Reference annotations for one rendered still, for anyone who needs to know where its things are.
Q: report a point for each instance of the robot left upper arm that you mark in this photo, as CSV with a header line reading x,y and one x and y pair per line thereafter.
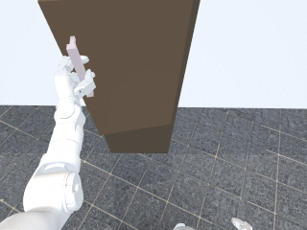
x,y
50,199

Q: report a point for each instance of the cupboard door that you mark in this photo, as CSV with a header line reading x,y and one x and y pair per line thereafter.
x,y
135,49

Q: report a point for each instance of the handle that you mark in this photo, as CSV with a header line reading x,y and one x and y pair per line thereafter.
x,y
77,62

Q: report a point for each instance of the left robot forearm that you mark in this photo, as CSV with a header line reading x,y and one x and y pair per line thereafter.
x,y
66,143

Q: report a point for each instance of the robot right hand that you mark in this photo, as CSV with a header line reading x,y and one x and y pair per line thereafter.
x,y
241,225

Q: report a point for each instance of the robot left hand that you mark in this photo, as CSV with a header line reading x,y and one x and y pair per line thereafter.
x,y
67,85

